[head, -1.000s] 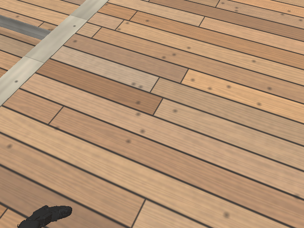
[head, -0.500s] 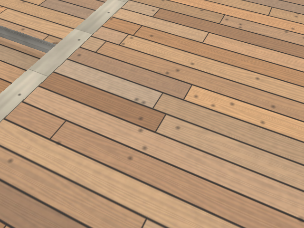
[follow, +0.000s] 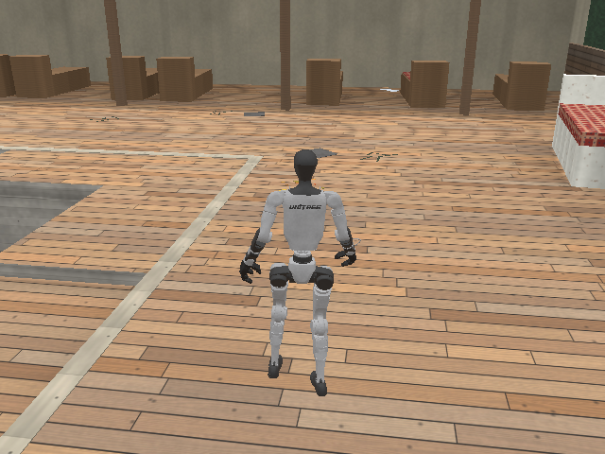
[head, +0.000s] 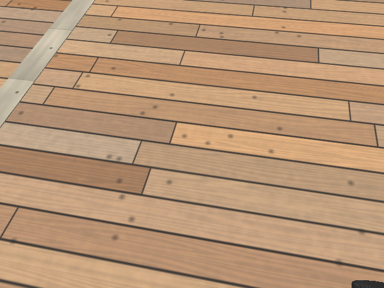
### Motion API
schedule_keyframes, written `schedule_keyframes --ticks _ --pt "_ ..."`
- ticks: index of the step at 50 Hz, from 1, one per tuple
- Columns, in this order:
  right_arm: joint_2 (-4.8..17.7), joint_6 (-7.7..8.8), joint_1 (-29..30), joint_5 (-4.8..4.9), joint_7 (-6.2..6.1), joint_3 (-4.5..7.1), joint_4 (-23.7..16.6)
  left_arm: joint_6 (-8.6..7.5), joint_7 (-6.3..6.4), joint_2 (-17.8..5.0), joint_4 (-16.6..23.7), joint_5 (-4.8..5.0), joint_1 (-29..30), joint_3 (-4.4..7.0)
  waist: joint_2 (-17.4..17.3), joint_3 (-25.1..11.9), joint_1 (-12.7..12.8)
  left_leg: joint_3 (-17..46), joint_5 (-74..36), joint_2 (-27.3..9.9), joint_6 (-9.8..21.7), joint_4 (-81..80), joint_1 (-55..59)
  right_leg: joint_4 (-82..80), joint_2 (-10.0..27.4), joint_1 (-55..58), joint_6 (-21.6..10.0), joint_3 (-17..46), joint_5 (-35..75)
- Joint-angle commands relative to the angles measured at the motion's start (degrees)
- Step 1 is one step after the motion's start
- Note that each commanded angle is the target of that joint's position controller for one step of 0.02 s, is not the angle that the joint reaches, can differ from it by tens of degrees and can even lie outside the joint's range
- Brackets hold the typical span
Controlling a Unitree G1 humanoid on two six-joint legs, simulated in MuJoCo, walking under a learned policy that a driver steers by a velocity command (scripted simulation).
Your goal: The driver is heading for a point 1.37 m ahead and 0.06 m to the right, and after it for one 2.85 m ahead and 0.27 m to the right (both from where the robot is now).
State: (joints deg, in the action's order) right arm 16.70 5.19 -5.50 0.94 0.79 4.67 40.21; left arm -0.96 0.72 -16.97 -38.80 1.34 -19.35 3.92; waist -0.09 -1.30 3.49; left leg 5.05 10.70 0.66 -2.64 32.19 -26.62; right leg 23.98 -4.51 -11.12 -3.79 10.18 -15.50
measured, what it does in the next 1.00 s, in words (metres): walks ahead, turning right: left foot, then right foot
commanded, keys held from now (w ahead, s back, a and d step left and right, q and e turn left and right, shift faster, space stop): w+e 0.24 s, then w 0.76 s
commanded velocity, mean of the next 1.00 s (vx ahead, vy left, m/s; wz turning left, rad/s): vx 0.47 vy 0.00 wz -0.27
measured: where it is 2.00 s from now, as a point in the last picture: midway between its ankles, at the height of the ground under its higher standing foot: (268, 193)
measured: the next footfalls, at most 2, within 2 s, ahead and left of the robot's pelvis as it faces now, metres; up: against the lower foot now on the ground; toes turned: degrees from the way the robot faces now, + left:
left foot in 0.08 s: +0.13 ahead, +0.14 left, +0.00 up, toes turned -8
right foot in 0.54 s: +0.38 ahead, -0.20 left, +0.00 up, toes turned -16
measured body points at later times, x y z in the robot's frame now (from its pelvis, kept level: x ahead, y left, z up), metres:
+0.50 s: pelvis +0.22 -0.02 -0.02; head +0.26 -0.03 +0.43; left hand +0.51 +0.13 -0.09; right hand +0.12 -0.30 -0.14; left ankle +0.09 +0.15 -0.75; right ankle +0.34 -0.19 -0.72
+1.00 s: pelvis +0.48 -0.11 -0.01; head +0.51 -0.12 +0.44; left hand +0.58 +0.16 -0.13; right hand +0.64 -0.39 -0.09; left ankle +0.70 -0.03 -0.71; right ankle +0.34 -0.18 -0.75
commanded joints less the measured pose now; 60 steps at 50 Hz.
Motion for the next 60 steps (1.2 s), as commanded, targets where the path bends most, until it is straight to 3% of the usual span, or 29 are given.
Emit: schedule_keyframes --ticks 1,3,4,5,6,7,9,11,15,19,24,27,28,29,30,31,32,34,39,43,48,51,53,54,55,56,57,59,60 --pt "5.8 2.3 4.2 0.68 0.32 1.51 -5.1 -0.49 -0.06 -9.6 3.9 0.18 1.5 2.74 8.4 0.9 -1.6 -0.9 -0.2 1.2 1.3 -4.7 5.0 -7.2 12.8 -2.1 -8.6 17.9 -9.0" --pt "6.6 2.81 -1.6 0.31 -0.07 2.21 -3.6 -0.4 -0.07 -6.6 4.4 0.16 2.6 1.87 7.6 -0.8 -5.2 -1.0 -2.0 -0.6 3.1 -9.2 16.8 -1.4 9.3 -6.8 -5.8 16.5 -8.6" --pt "8.9 2.92 -8.9 -0.51 -0.64 2.96 -2.6 -0.66 -0.07 -3.3 5.4 -0.23 4.0 0.8 3.9 -4.6 -8.5 5.9 2.1 -7.9 6.1 -9.7 28.0 9.2 6.4 -13.9 -3.1 12.5 -11.3" --pt "14.0 2.37 -14.5 -1.96 -0.93 3.95 -1.6 -1.21 0.02 0.1 7.5 0.23 2.0 -0.25 -10.0 -8.3 -8.0 24.8 16.8 -19.4 12.9 -15.2 39.5 27.0 -1.2 -27.8 0.5 1.8 -18.4" --pt "13.5 2.03 -15.9 -1.63 -0.35 4.16 -0.5 -1.72 0.17 -4.8 8.3 1.17 1.7 0.62 -14.5 -5.3 -7.7 37.7 30.2 -25.0 16.9 -18.7 38.0 37.8 2.1 -37.8 1.5 -0.6 -18.8" --pt "9.6 1.87 -13.7 -0.81 -0.46 3.0 -1.3 -1.63 0.11 -8.1 7.3 0.94 3.0 1.56 -10.3 -0.2 -7.9 32.7 29.9 -23.0 15.9 -18.9 34.4 42.6 4.9 -40.1 1.9 -0.4 -14.1" --pt "5.9 1.22 -10.2 -1.0 -0.85 1.56 -2.0 -1.26 -0.37 -7.7 6.5 -0.1 4.3 1.84 -6.9 2.7 -6.5 20.3 17.4 -17.9 12.7 -19.5 29.1 44.5 7.0 -38.9 2.8 -1.9 -6.0" --pt "4.9 1.1 -8.7 -1.49 -1.15 0.94 -1.6 -1.11 -1.22 -5.8 7.1 0.13 5.8 1.56 -7.1 4.0 -5.5 11.7 7.0 -15.5 11.6 -21.5 23.9 43.4 9.2 -36.4 3.4 -2.8 -1.3" --pt "6.3 1.5 -10.9 -1.67 -1.01 1.01 1.0 -1.17 -1.46 -2.7 7.8 -0.22 8.5 0.32 -5.1 4.1 -5.7 3.3 -4.1 -14.3 13.3 -23.7 21.3 37.0 9.0 -34.9 5.3 -3.9 5.4" --pt "8.3 0.83 -11.9 -0.42 -0.96 1.11 3.0 -2.22 -2.57 -0.9 9.0 -0.55 15.3 -0.89 -4.3 5.4 -7.3 -3.6 -9.9 -13.0 12.5 -23.7 20.7 20.8 8.6 -29.3 4.8 -8.1 14.0" --pt "11.2 -0.47 -15.8 1.21 -0.66 1.55 6.1 -2.8 -3.84 -2.7 10.9 -0.04 19.6 -0.54 -5.3 6.1 -6.9 -4.3 -19.3 -16.6 11.5 -20.7 26.7 9.9 6.6 -22.5 0.9 -11.5 9.2" --pt "10.8 -1.16 -16.1 0.9 -1.18 0.87 6.6 -2.38 -2.86 -8.6 6.2 -0.53 1.9 2.79 -5.3 -5.8 3.6 -10.1 -41.3 -12.8 7.7 2.8 21.7 6.2 2.7 6.5 -3.8 -13.9 11.0" --pt "6.5 -0.64 -17.3 -0.78 -1.2 -0.74 4.4 -1.78 -1.78 -13.8 4.8 -1.28 -7.3 4.11 3.8 -14.8 5.8 -11.8 -20.4 -8.6 4.8 23.7 4.5 7.9 15.7 27.1 -8.5 3.3 10.3" --pt "1.7 0.64 -22.5 -0.94 -0.61 -2.55 3.9 -1.95 -2.06 -16.3 4.5 -1.14 -7.4 3.8 15.9 -23.8 1.5 -3.9 22.5 0.1 2.9 39.3 -9.3 -1.1 27.1 35.9 -16.1 30.9 0.3" --pt "8.0 1.36 -16.7 0.85 -0.21 -0.82 3.8 -2.32 -2.37 -10.7 4.5 -1.02 -6.5 2.39 9.7 -19.8 3.9 1.1 21.4 -2.6 3.5 44.4 -15.2 -4.3 25.4 32.9 -13.9 29.8 -2.8" --pt "8.8 1.74 -11.8 1.74 -0.1 -0.63 1.9 -2.61 -2.42 -9.2 4.1 -0.85 -3.1 1.73 8.5 -10.5 3.0 -0.9 16.6 -4.9 4.0 43.8 -18.3 -5.2 23.4 24.9 -12.0 20.5 2.0" --pt "7.9 1.87 -9.9 0.88 -0.51 -0.9 1.7 -2.75 -2.41 -8.0 4.1 -0.83 0.5 1.34 4.1 -6.2 0.9 -1.6 11.6 -7.1 4.0 40.4 -16.7 -6.0 20.9 17.0 -10.8 14.5 7.2" --pt "7.0 0.87 -11.6 -0.02 -0.47 -0.67 2.2 -3.28 -2.65 -5.5 4.3 -1.77 4.7 0.63 5.0 -2.7 -3.2 -1.1 6.3 -9.5 3.5 36.4 -10.7 -9.8 17.8 6.4 -10.4 7.9 13.8" --pt "4.2 -1.2 -7.8 -0.9 -0.73 -1.36 1.1 -4.91 -2.08 -6.4 1.4 -1.25 4.5 1.13 3.1 2.0 -4.5 -1.8 -2.4 -10.0 0.9 25.9 -12.4 -16.1 16.6 0.7 -11.6 0.4 18.4" --pt "2.7 -0.23 0.4 -0.69 0.27 -2.17 -0.8 -4.34 -1.26 -7.6 -0.5 -0.96 2.0 1.36 2.8 4.4 -1.6 -3.5 -15.8 -7.8 1.1 9.4 -10.6 -16.8 14.1 1.3 -8.9 -5.2 17.5" --pt "3.6 0.45 7.7 -0.03 1.85 -2.22 -3.7 -3.36 -0.94 -9.5 -3.9 -0.11 -2.9 2.0 2.8 6.2 0.7 -3.7 -15.8 -5.6 3.2 -0.2 -10.6 -14.3 17.7 9.2 -7.8 -4.5 15.7" --pt "5.1 0.64 6.0 -0.25 2.37 -1.64 -3.9 -2.4 -0.48 -10.3 -5.0 0.02 -2.9 2.37 4.1 4.5 -1.1 -4.6 -8.8 -4.0 5.5 -2.6 -7.3 -9.4 19.3 14.6 -6.1 -4.1 24.4" --pt "8.3 0.59 -5.3 -0.5 1.72 0.22 -0.9 -1.68 -0.18 -9.9 -5.0 -0.38 -1.5 2.04 4.2 -3.0 -7.3 -8.2 -7.5 -0.3 8.2 -4.0 9.1 4.8 15.5 13.4 -3.8 -7.2 41.2" --pt "11.9 0.4 -15.2 -0.88 1.12 1.39 1.1 -1.61 0.11 -7.4 -4.0 -1.39 -2.2 0.83 0.6 -11.5 -10.9 -0.9 -10.9 -7.3 11.3 -1.0 26.5 20.5 12.4 3.7 -1.6 -9.5 31.1" --pt "17.1 0.15 -19.3 -1.4 1.13 2.55 2.0 -2.75 -0.48 -0.7 -2.8 -1.2 -10.2 -1.14 -14.6 -19.5 -7.5 27.5 2.6 -21.3 21.1 -5.7 47.9 43.3 1.8 -20.7 3.0 -10.2 -2.4" --pt "11.9 0.14 -20.3 -0.45 1.3 1.17 1.9 -3.98 -0.74 -4.3 -3.7 -0.52 -7.5 -0.61 -13.3 -21.4 -10.0 38.5 10.7 -22.2 21.0 -13.7 49.5 50.0 1.4 -28.1 2.7 -1.7 -17.7" --pt "9.7 0.14 -16.4 -0.32 1.1 0.34 1.6 -4.55 -1.09 -8.1 -2.1 1.05 -1.6 0.49 -9.3 -12.2 -9.8 30.0 12.2 -20.8 18.2 -14.7 42.8 52.1 4.7 -32.9 2.1 -2.4 -14.2" --pt "7.1 0.01 -9.6 -1.01 1.02 -0.45 0.8 -4.73 -0.72 -7.4 -0.7 -0.13 4.2 0.39 -2.6 -2.6 -6.6 18.1 1.9 -16.7 16.2 -17.1 26.8 45.9 9.7 -30.4 2.0 -5.5 -5.1" --pt "5.8 0.31 -8.0 -1.66 1.08 -0.89 0.5 -4.19 -0.67 -6.9 -1.0 -0.49 3.1 0.6 -4.1 -1.6 -4.6 14.7 -2.2 -15.0 15.7 -18.7 21.9 43.4 11.5 -26.6 2.1 -5.0 -2.3"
